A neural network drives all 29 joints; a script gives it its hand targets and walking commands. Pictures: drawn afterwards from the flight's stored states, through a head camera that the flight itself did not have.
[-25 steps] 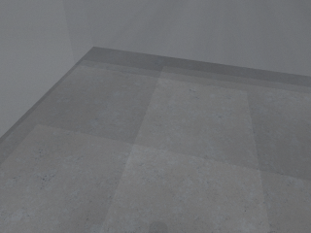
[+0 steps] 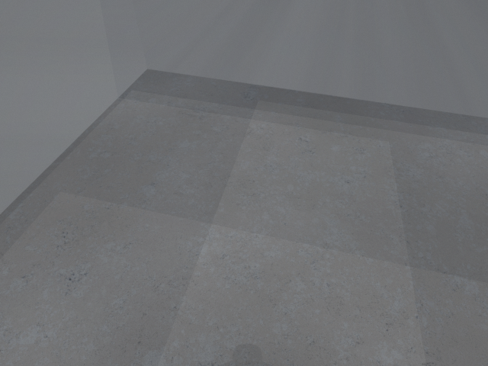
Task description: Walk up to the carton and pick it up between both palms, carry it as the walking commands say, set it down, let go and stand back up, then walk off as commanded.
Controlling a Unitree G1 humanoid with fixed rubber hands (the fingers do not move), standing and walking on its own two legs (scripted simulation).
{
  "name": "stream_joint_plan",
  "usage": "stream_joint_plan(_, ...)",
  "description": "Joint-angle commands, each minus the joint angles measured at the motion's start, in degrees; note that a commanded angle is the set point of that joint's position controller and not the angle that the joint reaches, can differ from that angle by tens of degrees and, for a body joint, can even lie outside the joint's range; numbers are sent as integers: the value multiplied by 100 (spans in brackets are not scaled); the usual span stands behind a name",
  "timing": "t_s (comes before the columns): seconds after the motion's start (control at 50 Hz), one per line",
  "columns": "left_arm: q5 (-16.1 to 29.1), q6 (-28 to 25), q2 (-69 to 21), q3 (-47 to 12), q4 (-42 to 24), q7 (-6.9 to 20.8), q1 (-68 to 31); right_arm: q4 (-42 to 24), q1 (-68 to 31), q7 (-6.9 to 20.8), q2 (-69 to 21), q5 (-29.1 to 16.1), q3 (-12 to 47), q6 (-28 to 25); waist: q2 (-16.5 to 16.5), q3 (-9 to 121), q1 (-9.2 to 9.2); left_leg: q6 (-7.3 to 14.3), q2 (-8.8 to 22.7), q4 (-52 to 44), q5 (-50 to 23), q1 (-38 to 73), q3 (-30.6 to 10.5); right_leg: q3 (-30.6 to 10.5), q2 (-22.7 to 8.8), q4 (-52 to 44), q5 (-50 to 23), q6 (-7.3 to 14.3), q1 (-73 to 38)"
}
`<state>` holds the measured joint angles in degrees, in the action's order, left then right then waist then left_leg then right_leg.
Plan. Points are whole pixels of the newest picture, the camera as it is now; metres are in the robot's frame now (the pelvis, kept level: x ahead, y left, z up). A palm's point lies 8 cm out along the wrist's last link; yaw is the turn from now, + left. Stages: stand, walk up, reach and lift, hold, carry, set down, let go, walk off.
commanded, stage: stand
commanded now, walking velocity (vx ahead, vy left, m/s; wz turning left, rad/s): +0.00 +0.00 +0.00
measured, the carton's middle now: out of the picture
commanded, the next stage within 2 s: walk off in 0.08 s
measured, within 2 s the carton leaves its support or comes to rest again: neither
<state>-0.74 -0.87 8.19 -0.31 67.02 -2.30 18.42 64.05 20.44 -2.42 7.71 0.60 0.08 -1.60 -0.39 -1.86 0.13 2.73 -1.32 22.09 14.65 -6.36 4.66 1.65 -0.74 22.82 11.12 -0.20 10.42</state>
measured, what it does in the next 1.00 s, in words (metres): steps on the spot, turning left: left foot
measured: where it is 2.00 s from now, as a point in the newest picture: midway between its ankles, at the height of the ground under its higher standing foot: outside the picture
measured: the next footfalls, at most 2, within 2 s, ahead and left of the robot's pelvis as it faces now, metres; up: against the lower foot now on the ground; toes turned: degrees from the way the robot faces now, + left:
left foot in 0.90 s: -0.05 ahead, +0.13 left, +0.00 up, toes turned +26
right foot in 1.38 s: +0.04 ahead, -0.09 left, +0.00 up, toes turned +32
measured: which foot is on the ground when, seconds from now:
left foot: down 0.00-0.56, up 0.58-0.88, down 0.90-1.00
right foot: down 0.00-0.90, up 0.92-1.00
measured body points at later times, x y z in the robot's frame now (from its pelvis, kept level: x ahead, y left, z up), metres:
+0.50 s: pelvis +0.00 -0.01 -0.01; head +0.01 -0.01 +0.44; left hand +0.04 +0.27 -0.15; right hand +0.07 -0.27 -0.15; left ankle -0.03 +0.08 -0.74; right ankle +0.01 -0.12 -0.74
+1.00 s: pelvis -0.05 +0.02 -0.01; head -0.03 +0.06 +0.44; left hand -0.09 +0.30 -0.16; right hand +0.15 -0.19 -0.12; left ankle -0.08 +0.11 -0.74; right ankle +0.00 -0.12 -0.69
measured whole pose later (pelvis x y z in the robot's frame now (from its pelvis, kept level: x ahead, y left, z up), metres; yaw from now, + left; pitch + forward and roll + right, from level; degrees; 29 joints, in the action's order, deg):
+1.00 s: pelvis -0.05 +0.02 -0.01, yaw +22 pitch +0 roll -1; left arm -1.3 2.8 16.8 4.4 51.4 -0.8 11.7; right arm 48.0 9.3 0.7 13.8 1.3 -3.7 2.0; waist -3.0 -4.2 1.0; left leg 2.3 0.8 32.6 17.0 -16.1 4.0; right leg 6.6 -7.7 56.5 26.4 -4.2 26.2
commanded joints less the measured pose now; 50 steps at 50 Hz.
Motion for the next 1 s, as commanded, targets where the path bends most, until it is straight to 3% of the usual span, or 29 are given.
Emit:
stream_joint_plan(0.0,-19,-43,750,142,-239,-15,240,-225,265,-25,823,4,-173,-43,76,-331,11,-24,842,-537,-590,-422,-753,-530,-553,-239,-586,161,-27)
stream_joint_plan(0.24,-27,-116,1590,242,-760,44,-392,-634,-492,58,1693,10,-294,-100,101,-179,5,-44,938,-531,-946,-213,-824,-578,-630,-238,-761,170,-225)
stream_joint_plan(0.3,89,43,692,0,-555,19,-173,-530,-352,130,769,-109,-24,88,171,-62,-13,120,893,-376,-1493,-238,-894,-237,-580,47,-833,22,-113)
stream_joint_plan(0.38,48,113,1420,165,-768,-69,-332,-815,-610,174,1730,-31,-240,180,408,-93,-17,340,1282,-267,-1979,-502,-1525,96,-502,632,-233,-172,253)
stream_joint_plan(0.44,21,111,1393,215,-926,-95,-390,-919,-549,183,1822,8,-349,205,592,-10,-89,576,1495,-74,-2320,-639,-1914,213,-463,1025,87,-198,454)
stream_joint_plan(0.48,11,101,1334,237,-1025,-101,-345,-1010,-599,177,1776,23,-395,234,589,74,-63,593,1462,104,-2431,-843,-2034,202,-468,1070,79,-158,374)
stream_joint_plan(0.52,2,68,1381,287,-1062,-107,-148,-1161,-756,174,1628,10,-409,268,229,235,24,377,1138,567,-2070,-1349,-1829,-47,-745,824,-369,25,-97)
stream_joint_plan(0.54,-2,65,1511,353,-1020,-107,45,-1284,-934,174,1426,-11,-374,286,-283,279,130,117,714,1190,-1385,-1931,-1334,-404,-1180,351,-647,294,-567)
stream_joint_plan(0.56,-36,86,1753,446,-967,-104,378,-1428,-1120,150,1145,-5,-326,316,-1156,370,373,-140,-64,2505,203,-2582,-525,-1291,-2173,-457,-1491,871,-960)
stream_joint_plan(0.58,-76,98,1736,431,-1092,-116,236,-1436,-1002,101,1131,111,-364,368,-1248,483,282,-238,82,3924,2106,-2628,-274,-1617,-2857,-581,-2309,1297,-666)
stream_joint_plan(0.6,-84,95,1589,395,-1204,-127,105,-1407,-936,121,1150,140,-401,402,-581,416,204,-253,332,4494,2064,-2509,-531,-1278,-2752,-610,-2346,1416,-287)
stream_joint_plan(0.62,-112,98,1491,369,-1290,-151,-198,-1392,-873,172,1098,114,-429,431,-297,297,26,-296,522,4659,1722,-2361,-617,-875,-2457,-625,-1829,1293,13)
stream_joint_plan(0.64,-141,95,1471,366,-1409,-168,-605,-1414,-796,235,1068,103,-435,459,-393,132,-156,-331,644,4424,1363,-2217,-597,-428,-2153,-647,-1399,1035,303)
stream_joint_plan(0.66,-164,91,1457,372,-1514,-159,-820,-1435,-778,294,1065,87,-433,491,-634,86,-206,-384,614,4078,1187,-2149,-473,-106,-1926,-587,-1233,844,327)
stream_joint_plan(0.68,-176,100,1423,381,-1564,-131,-772,-1439,-817,337,1030,63,-419,522,-775,81,-101,-452,522,3797,1161,-2082,-261,135,-1809,-516,-1245,787,279)
stream_joint_plan(0.76,-150,71,1678,520,-1473,-15,-294,-1762,-1238,430,876,18,-385,564,-933,297,183,-512,421,2618,1212,-1704,46,404,-2046,-229,-1543,811,-44)
stream_joint_plan(0.8,-119,77,1797,602,-1488,56,-289,-1853,-1245,445,920,12,-412,555,-1087,405,196,-477,358,2176,1154,-1465,215,484,-2142,-95,-1432,693,-121)
stream_joint_plan(0.84,-70,109,1843,679,-1514,109,-388,-1837,-1056,458,943,12,-447,529,-1031,429,40,-397,315,1238,651,-915,389,740,-2127,333,-1054,405,72)
stream_joint_plan(0.86,-60,143,1749,698,-1509,147,-337,-1738,-746,442,1056,30,-496,476,-611,470,-123,-368,279,500,46,-230,277,944,-1987,955,-765,123,485)
stream_joint_plan(0.88,-53,179,1454,635,-1550,220,-150,-1664,-431,387,1461,61,-582,389,632,406,-263,-202,1073,-547,-416,410,-897,1333,-1535,2246,522,-219,1352)
stream_joint_plan(0.9,-104,251,893,464,-2070,198,-616,-1713,-250,337,2448,71,-805,317,2304,183,-351,596,2663,-736,-2227,200,-2920,1083,-609,3241,2584,-555,2703)
stream_joint_plan(0.92,-138,337,1153,490,-2161,136,-1097,-1638,52,300,2314,76,-828,301,1367,298,-653,1010,2717,-661,-2293,-95,-2747,232,-733,3889,2505,-528,2529)
stream_joint_plan(0.94,-49,363,1198,506,-2116,134,-1059,-1684,-300,262,2009,95,-724,297,1083,93,-405,963,2351,-609,-1909,-300,-2336,54,-741,4024,2085,-454,2539)
stream_joint_plan(0.96,-5,326,1226,516,-2038,151,-886,-1785,-795,229,1770,90,-659,314,904,-41,-130,775,1930,-634,-1631,-448,-1923,-53,-791,3919,1523,-402,2395)
stream_joint_plan(0.98,-54,294,1229,530,-1997,156,-804,-1883,-1098,198,1698,66,-627,310,1005,14,-22,669,1666,-571,-1715,-460,-1716,-65,-707,3925,1145,-355,2300)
